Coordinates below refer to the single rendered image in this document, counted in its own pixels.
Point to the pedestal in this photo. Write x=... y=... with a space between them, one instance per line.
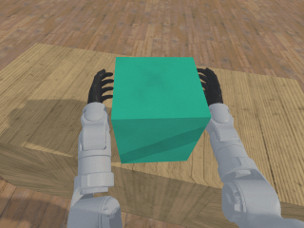
x=42 y=96

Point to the left robot upper arm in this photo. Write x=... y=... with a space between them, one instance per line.
x=99 y=212

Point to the left robot forearm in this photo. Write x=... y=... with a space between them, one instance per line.
x=94 y=154

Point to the right robot upper arm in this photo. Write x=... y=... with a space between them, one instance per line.
x=254 y=204

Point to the right robot hand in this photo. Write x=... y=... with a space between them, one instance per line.
x=212 y=92

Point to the right robot forearm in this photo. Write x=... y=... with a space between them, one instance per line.
x=233 y=161

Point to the left robot hand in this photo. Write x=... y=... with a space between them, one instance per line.
x=96 y=91

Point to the carton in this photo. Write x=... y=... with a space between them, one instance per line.
x=159 y=109

